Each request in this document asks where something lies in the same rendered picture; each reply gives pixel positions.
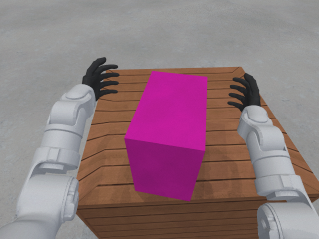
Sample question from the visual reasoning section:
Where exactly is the left robot forearm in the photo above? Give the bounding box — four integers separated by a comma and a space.
16, 84, 96, 218

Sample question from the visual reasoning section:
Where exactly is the robot right upper arm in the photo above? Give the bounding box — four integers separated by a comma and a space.
257, 202, 319, 239

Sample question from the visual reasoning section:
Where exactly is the robot left upper arm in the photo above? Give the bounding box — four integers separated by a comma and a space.
0, 174, 79, 239

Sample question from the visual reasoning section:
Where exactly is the carton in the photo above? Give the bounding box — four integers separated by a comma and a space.
124, 71, 208, 202

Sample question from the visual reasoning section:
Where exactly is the robot left hand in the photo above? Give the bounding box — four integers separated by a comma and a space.
82, 57, 120, 101

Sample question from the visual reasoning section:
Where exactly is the robot right hand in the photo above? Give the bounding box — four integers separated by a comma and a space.
227, 73, 261, 111

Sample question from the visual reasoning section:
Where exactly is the right robot forearm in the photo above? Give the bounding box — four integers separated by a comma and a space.
237, 105, 319, 219

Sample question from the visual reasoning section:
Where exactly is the pedestal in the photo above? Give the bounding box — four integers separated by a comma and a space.
76, 67, 319, 239

